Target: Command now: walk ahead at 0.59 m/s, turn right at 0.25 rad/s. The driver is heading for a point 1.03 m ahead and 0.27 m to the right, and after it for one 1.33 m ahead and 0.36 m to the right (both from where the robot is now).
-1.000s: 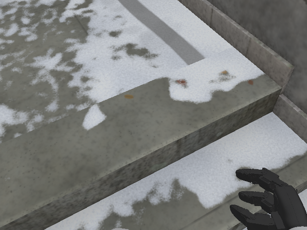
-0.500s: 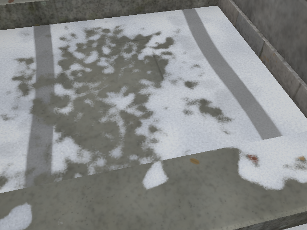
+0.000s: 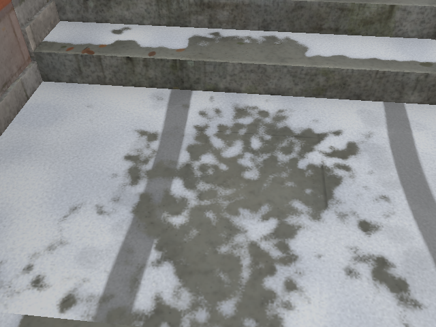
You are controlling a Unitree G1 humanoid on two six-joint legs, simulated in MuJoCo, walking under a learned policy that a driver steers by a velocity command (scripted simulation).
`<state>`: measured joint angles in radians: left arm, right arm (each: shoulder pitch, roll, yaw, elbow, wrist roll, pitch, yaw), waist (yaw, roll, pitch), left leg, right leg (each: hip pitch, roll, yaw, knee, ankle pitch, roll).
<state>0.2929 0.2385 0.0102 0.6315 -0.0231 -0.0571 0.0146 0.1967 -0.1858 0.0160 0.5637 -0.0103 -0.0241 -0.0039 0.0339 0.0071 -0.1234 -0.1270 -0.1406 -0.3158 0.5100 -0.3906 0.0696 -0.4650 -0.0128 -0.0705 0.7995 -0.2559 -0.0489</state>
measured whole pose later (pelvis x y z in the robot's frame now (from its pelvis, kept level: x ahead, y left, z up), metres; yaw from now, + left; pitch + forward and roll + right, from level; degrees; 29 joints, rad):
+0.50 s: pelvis +0.30 -0.08 +0.07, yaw -27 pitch +2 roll +4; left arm 0.42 0.22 0.04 0.83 -0.01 -0.05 -0.03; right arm 0.12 -0.21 0.01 0.54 0.00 -0.11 -0.03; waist -0.04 -0.03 -0.06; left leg -0.62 0.09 0.14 1.14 -0.56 0.00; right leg -0.38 0.12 0.21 1.47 -0.19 -0.18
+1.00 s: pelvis +0.63 -0.31 +0.15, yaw -20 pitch +1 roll -1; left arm 0.48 0.26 0.04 0.82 0.02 -0.08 0.00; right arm 0.25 -0.31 -0.05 0.72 0.04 -0.08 0.02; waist 0.04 0.05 -0.02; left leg -0.73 0.07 -0.03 1.54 -0.19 0.06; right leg -0.20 -0.06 -0.13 0.56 -0.37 0.02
